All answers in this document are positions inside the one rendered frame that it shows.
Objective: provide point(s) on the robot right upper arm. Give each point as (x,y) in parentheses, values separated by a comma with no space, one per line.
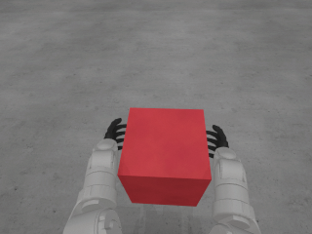
(226,228)

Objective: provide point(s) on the carton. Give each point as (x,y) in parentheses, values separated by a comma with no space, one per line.
(165,156)

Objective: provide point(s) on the right robot forearm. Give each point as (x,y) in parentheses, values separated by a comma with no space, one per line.
(231,193)

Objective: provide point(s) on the robot left hand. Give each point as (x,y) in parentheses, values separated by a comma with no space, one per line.
(112,131)

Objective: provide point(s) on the left robot forearm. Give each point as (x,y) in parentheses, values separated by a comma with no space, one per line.
(99,189)

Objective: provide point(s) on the robot left upper arm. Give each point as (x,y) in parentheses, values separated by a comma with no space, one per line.
(99,221)

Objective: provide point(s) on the robot right hand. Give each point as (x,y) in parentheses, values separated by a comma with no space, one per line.
(220,140)

